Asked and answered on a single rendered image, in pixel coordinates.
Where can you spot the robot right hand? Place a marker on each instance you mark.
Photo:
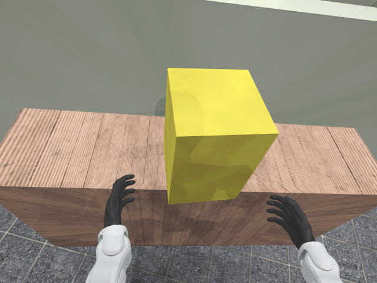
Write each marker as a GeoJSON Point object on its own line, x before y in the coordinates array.
{"type": "Point", "coordinates": [294, 220]}

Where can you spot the robot left hand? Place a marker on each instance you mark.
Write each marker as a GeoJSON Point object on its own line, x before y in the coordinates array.
{"type": "Point", "coordinates": [115, 203]}

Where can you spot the right robot forearm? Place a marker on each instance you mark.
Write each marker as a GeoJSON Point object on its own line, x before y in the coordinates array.
{"type": "Point", "coordinates": [317, 266]}

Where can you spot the left robot forearm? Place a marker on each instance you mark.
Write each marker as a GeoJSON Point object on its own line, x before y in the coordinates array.
{"type": "Point", "coordinates": [113, 254]}

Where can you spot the carton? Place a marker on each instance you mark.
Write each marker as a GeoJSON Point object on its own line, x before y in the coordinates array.
{"type": "Point", "coordinates": [217, 130]}

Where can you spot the pedestal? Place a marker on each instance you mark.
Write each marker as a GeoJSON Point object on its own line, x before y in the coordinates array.
{"type": "Point", "coordinates": [57, 170]}

